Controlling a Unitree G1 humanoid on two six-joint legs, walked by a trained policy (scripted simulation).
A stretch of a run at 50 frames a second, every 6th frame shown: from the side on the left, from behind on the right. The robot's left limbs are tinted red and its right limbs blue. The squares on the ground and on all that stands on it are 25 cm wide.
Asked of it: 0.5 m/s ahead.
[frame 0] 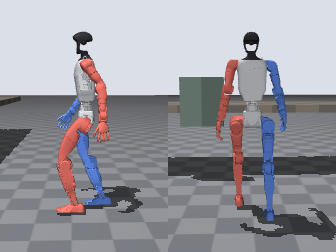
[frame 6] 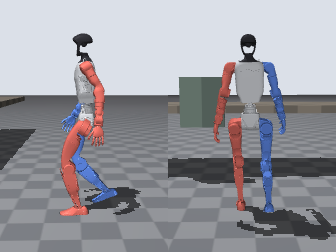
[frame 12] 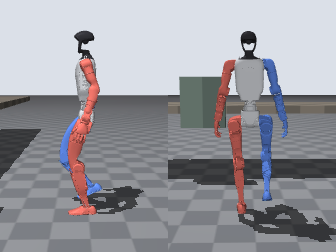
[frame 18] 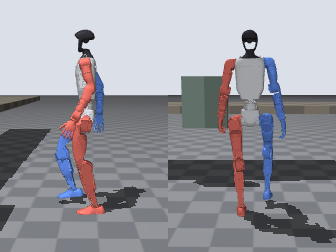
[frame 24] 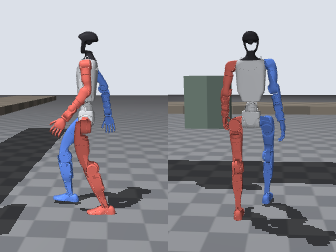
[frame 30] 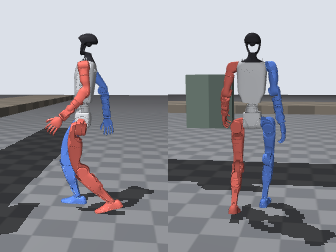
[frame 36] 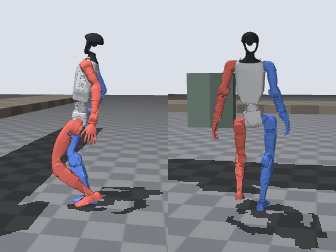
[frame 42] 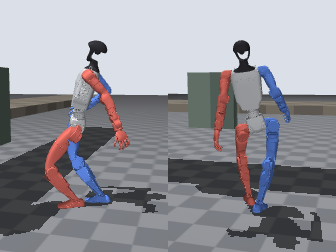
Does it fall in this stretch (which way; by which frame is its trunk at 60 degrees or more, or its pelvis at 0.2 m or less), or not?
no
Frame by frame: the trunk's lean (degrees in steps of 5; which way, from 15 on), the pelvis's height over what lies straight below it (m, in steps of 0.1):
0: 5, 0.8
6: 5, 0.8
12: 0, 0.8
18: 0, 0.8
24: 0, 0.8
30: 5, 0.7
36: 15 backward, 0.7
42: 20 backward and to its left, 0.7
